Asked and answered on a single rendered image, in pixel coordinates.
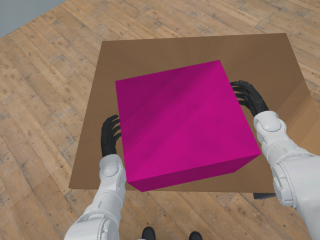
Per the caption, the right robot hand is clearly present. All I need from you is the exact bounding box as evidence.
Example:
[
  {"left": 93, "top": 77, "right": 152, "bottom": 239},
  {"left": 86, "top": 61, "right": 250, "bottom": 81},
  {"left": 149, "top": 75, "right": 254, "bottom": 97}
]
[{"left": 230, "top": 80, "right": 269, "bottom": 117}]

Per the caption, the robot left forearm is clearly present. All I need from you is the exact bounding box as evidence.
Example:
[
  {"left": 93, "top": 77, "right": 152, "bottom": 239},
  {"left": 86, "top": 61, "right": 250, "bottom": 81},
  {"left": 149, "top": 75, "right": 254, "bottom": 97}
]
[{"left": 64, "top": 154, "right": 127, "bottom": 240}]

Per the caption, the carton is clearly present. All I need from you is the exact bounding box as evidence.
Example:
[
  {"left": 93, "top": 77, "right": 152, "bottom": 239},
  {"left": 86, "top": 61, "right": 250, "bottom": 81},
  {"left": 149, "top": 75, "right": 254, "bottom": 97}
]
[{"left": 115, "top": 60, "right": 262, "bottom": 192}]

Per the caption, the robot left upper arm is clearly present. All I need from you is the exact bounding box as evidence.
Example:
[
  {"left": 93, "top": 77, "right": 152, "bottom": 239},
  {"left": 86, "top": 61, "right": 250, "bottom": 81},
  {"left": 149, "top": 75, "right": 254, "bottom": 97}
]
[{"left": 65, "top": 218, "right": 120, "bottom": 240}]

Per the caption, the left robot hand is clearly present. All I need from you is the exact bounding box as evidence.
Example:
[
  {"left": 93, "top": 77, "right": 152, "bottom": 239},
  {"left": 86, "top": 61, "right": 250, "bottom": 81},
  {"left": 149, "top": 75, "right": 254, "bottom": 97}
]
[{"left": 101, "top": 115, "right": 122, "bottom": 158}]

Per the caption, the robot right upper arm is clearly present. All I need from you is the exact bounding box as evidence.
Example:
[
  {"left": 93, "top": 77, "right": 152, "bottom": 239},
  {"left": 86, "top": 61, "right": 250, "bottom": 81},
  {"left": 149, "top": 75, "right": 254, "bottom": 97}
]
[{"left": 272, "top": 156, "right": 320, "bottom": 240}]

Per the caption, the robot right forearm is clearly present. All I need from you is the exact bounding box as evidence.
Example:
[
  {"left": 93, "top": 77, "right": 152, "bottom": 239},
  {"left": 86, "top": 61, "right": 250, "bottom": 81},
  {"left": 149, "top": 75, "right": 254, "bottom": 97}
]
[{"left": 253, "top": 110, "right": 318, "bottom": 171}]

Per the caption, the robot left foot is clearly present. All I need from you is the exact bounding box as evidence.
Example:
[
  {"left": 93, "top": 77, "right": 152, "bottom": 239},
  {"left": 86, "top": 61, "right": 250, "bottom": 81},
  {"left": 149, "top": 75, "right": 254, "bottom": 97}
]
[{"left": 141, "top": 226, "right": 156, "bottom": 240}]

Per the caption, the table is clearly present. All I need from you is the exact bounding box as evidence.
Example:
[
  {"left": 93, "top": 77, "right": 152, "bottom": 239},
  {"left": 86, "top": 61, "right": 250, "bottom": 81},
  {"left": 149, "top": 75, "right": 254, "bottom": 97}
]
[{"left": 68, "top": 33, "right": 320, "bottom": 200}]

